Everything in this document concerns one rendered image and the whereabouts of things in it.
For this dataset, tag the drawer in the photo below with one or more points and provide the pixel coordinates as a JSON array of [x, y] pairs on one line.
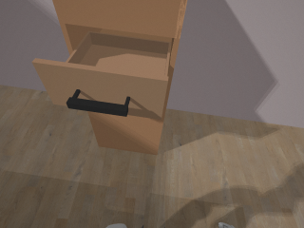
[[109, 68]]

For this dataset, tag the handle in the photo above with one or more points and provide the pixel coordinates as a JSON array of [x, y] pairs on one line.
[[96, 106]]

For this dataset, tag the cabinet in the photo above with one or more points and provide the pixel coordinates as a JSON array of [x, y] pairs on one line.
[[159, 20]]

